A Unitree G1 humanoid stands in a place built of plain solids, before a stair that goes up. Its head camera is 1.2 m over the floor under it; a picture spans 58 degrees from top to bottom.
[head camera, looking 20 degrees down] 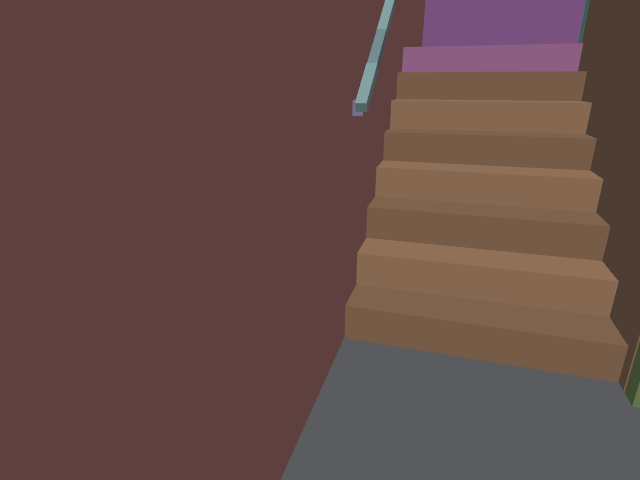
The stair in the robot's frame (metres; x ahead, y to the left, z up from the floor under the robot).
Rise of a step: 0.18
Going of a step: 0.25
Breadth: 1.20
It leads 17 degrees to the right of straight ahead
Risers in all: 8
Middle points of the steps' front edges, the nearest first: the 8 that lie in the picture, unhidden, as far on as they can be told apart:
1.70 -0.70 0.18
1.93 -0.77 0.36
2.17 -0.84 0.54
2.41 -0.91 0.72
2.65 -0.98 0.91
2.89 -1.05 1.09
3.13 -1.13 1.27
3.37 -1.20 1.45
